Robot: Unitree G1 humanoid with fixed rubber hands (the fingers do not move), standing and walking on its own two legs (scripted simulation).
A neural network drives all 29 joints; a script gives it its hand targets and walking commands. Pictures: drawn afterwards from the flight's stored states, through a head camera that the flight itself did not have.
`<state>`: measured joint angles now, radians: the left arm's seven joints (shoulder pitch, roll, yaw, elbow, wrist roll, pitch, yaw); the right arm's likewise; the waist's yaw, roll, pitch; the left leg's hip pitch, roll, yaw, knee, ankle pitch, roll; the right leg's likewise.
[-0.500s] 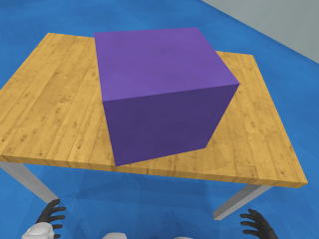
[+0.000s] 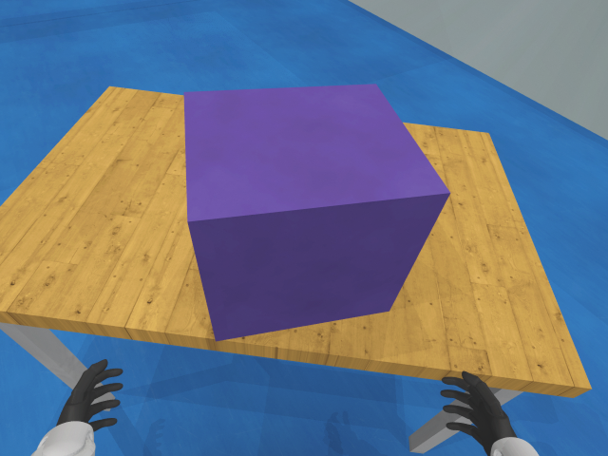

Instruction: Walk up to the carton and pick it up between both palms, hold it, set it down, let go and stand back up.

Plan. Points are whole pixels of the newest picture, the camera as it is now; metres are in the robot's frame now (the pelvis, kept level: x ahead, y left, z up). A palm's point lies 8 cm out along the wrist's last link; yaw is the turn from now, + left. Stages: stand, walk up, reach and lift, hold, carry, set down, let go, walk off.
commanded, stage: reach and lift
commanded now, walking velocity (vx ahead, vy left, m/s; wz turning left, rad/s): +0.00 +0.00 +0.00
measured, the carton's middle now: (296, 212) +0.44 +0.04 +0.06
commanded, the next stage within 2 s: none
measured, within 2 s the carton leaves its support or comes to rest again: neither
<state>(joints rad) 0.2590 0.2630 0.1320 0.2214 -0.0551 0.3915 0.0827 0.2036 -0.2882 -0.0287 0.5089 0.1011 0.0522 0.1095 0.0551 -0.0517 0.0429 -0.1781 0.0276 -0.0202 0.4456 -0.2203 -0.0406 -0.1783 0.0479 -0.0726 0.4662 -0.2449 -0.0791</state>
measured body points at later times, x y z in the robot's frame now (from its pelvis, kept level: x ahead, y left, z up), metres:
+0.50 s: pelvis +0.04 +0.01 +0.00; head +0.03 +0.02 +0.45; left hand +0.19 +0.25 -0.03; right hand +0.19 -0.28 -0.04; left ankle +0.02 +0.15 -0.74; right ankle +0.01 -0.06 -0.74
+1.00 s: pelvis +0.01 +0.02 +0.00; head -0.01 +0.03 +0.45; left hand +0.17 +0.23 +0.00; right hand +0.19 -0.29 +0.00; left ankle +0.02 +0.15 -0.74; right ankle +0.01 -0.06 -0.74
